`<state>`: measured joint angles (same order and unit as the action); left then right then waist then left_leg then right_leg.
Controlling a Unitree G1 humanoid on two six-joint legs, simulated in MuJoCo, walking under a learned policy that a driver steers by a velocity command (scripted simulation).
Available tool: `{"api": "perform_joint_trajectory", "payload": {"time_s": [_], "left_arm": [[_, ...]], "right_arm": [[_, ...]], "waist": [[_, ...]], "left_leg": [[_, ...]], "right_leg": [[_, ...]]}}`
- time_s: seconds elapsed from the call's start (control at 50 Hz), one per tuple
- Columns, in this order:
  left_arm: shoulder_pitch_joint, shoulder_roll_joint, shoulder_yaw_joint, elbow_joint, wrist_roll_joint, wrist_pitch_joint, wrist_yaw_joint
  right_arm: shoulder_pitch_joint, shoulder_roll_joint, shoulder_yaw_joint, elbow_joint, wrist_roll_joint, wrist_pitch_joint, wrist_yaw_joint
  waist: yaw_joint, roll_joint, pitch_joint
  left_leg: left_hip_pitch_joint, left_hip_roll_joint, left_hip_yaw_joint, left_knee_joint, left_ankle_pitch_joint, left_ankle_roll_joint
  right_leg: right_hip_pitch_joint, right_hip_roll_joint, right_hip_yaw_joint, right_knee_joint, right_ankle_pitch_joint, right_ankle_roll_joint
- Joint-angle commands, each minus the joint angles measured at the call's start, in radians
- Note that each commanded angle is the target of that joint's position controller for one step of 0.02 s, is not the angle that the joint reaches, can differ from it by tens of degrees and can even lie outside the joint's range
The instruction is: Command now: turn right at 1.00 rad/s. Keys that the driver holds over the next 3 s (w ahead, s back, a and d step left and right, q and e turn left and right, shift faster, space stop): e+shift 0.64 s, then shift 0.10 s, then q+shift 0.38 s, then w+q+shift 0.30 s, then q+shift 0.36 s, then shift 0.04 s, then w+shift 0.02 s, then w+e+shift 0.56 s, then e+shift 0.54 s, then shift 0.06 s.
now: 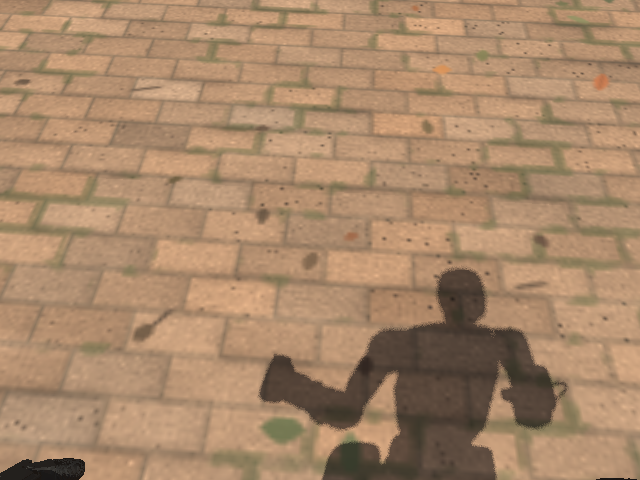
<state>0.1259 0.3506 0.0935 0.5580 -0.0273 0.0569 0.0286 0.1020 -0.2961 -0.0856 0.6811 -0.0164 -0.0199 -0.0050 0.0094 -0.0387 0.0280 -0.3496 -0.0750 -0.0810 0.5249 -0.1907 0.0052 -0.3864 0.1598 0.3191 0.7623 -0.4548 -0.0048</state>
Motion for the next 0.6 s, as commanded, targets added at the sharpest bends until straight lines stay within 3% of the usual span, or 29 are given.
{"api": "perform_joint_trajectory", "payload": {"time_s": [0.02, 0.04, 0.06, 0.1, 0.14, 0.18, 0.26, 0.32, 0.36, 0.38, 0.4, 0.42, 0.44, 0.46, 0.48, 0.5, 0.54, 0.6], "left_arm": [[0.081, 0.200, 0.059, -0.054, 0.001, -0.021, -0.004], [0.077, 0.195, 0.063, -0.036, -0.002, -0.013, -0.003], [0.080, 0.170, 0.058, -0.028, 0.001, -0.005, -0.001], [0.065, 0.115, 0.040, -0.038, -0.007, 0.001, -0.008], [0.011, 0.080, 0.026, -0.064, -0.010, -0.003, -0.011], [-0.015, 0.066, 0.020, -0.079, -0.003, -0.005, -0.016], [0.001, 0.048, 0.014, -0.075, 0.004, -0.003, -0.033], [0.022, 0.061, 0.025, -0.066, 0.001, 0.016, -0.044], [0.069, 0.064, 0.039, -0.053, -0.003, 0.027, -0.050], [0.130, 0.084, 0.054, -0.031, -0.001, 0.026, -0.042], [0.222, 0.184, 0.092, -0.014, -0.001, 0.021, -0.025], [0.201, 0.331, 0.113, -0.046, 0.013, 0.006, -0.015], [0.194, 0.265, 0.097, -0.060, 0.045, -0.033, -0.033], [0.175, 0.229, 0.080, -0.042, 0.043, -0.057, -0.036], [0.133, 0.199, 0.072, -0.033, 0.019, -0.065, -0.028], [0.077, 0.164, 0.057, -0.039, -0.001, -0.059, -0.019], [0.017, 0.147, 0.044, -0.058, 0.009, -0.047, 0.001], [0.032, 0.156, 0.046, -0.048, 0.009, -0.040, 0.013]], "right_arm": [[-0.026, -0.135, -0.036, -0.098, -0.021, -0.010, -0.018], [-0.060, -0.103, -0.029, -0.104, -0.010, -0.003, -0.029], [-0.074, -0.094, -0.024, -0.109, 0.001, 0.005, -0.041], [-0.054, -0.101, -0.019, -0.104, 0.000, 0.015, -0.058], [0.002, -0.118, -0.026, -0.088, -0.009, 0.021, -0.061], [0.037, -0.140, -0.035, -0.076, -0.010, 0.027, -0.057], [0.001, -0.180, -0.053, -0.070, 0.002, 0.030, -0.034], [-0.008, -0.191, -0.062, -0.057, 0.027, 0.021, -0.010], [-0.017, -0.181, -0.062, -0.047, 0.047, 0.018, -0.001], [0.012, -0.149, -0.056, -0.029, 0.053, 0.017, 0.003], [0.047, -0.110, -0.045, -0.025, 0.035, 0.015, 0.010], [-0.007, -0.053, -0.019, -0.120, -0.012, 0.009, 0.008], [-0.093, -0.098, -0.029, -0.132, -0.012, 0.008, -0.005], [-0.119, -0.113, -0.031, -0.139, 0.010, 0.007, -0.013], [-0.104, -0.116, -0.034, -0.125, 0.012, 0.004, -0.021], [-0.086, -0.138, -0.041, -0.115, 0.002, 0.004, -0.030], [-0.052, -0.134, -0.041, -0.096, -0.004, 0.004, -0.026], [-0.045, -0.093, -0.025, -0.086, 0.003, 0.004, -0.019]], "waist": [[0.030, 0.225, -0.105], [0.030, 0.177, -0.071], [0.025, 0.160, -0.061], [0.003, 0.162, -0.039], [-0.040, 0.180, -0.055], [-0.063, 0.185, -0.082], [-0.047, 0.195, -0.106], [-0.031, 0.205, -0.103], [0.009, 0.189, -0.111], [0.036, 0.138, -0.123], [0.066, -0.057, -0.120], [0.012, -0.350, -0.136], [0.082, -0.189, -0.228], [0.064, -0.145, -0.189], [0.031, -0.097, -0.142], [0.003, -0.076, -0.118], [-0.032, -0.089, -0.136], [-0.027, -0.070, -0.154]], "left_leg": [[0.227, 0.451, -0.409, -0.224, 0.200, 0.255], [0.194, 0.373, -0.288, -0.221, 0.099, 0.211], [0.190, 0.331, -0.214, -0.220, 0.065, 0.185], [0.189, 0.304, -0.092, -0.237, 0.142, 0.187], [0.267, 0.320, -0.037, -0.243, 0.195, 0.204], [0.330, 0.357, -0.008, -0.242, 0.238, 0.223], [0.289, 0.381, 0.116, -0.230, 0.283, 0.202], [0.272, 0.403, 0.176, -0.186, 0.289, 0.166], [0.260, 0.407, 0.219, -0.093, 0.263, 0.112], [0.199, 0.371, 0.266, 0.023, 0.206, 0.058], [-0.022, 0.281, 0.323, 0.278, -0.008, -0.024], [-0.391, 0.119, 0.269, 0.562, -0.493, -0.109], [-0.425, 0.104, 0.055, 0.707, -0.493, -0.098], [-0.434, 0.113, 0.017, 0.725, -0.406, -0.067], [-0.436, 0.128, -0.004, 0.687, -0.310, -0.049], [-0.422, 0.134, -0.012, 0.642, -0.241, -0.046], [-0.318, 0.099, -0.005, 0.615, -0.151, -0.060], [-0.273, 0.048, -0.008, 0.480, -0.105, -0.085]], "right_leg": [[-0.247, -0.104, -0.111, 0.405, -0.118, 0.054], [-0.250, -0.130, -0.137, 0.440, -0.039, 0.070], [-0.265, -0.141, -0.163, 0.490, 0.018, 0.081], [-0.284, -0.172, -0.234, 0.496, 0.075, 0.100], [-0.316, -0.207, -0.275, 0.414, 0.093, 0.115], [-0.314, -0.238, -0.287, 0.337, 0.081, 0.124], [-0.158, -0.256, -0.343, 0.143, 0.104, 0.101], [-0.048, -0.237, -0.393, -0.001, 0.122, 0.061], [0.061, -0.210, -0.419, -0.163, 0.187, 0.014], [0.183, -0.180, -0.406, -0.262, 0.268, -0.024], [0.393, -0.256, -0.217, -0.354, 0.587, -0.097], [0.520, -0.498, 0.244, -0.355, 0.837, -0.299], [0.474, -0.535, 0.271, -0.387, 0.759, -0.371], [0.440, -0.490, 0.194, -0.406, 0.669, -0.332], [0.401, -0.433, 0.131, -0.410, 0.583, -0.276], [0.359, -0.404, 0.092, -0.404, 0.569, -0.238], [0.270, -0.354, 0.042, -0.392, 0.651, -0.217], [0.259, -0.312, 0.049, -0.364, 0.661, -0.207]]}}
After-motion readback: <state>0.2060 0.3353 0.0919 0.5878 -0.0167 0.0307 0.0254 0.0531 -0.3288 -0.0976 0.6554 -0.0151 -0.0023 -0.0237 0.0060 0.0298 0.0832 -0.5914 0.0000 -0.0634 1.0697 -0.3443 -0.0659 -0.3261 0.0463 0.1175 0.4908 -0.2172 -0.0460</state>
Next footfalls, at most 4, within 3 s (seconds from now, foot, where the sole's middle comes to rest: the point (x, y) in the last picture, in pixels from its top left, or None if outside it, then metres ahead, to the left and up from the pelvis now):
0.40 right None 0.01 -0.16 -0.77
0.84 left None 0.20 -0.02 -0.77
1.20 right None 0.03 -0.18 -0.77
1.68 left None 0.42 -0.04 -0.77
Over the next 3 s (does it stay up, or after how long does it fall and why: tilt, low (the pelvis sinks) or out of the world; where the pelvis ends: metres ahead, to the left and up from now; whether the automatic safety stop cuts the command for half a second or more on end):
stays up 0.95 -0.28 0.01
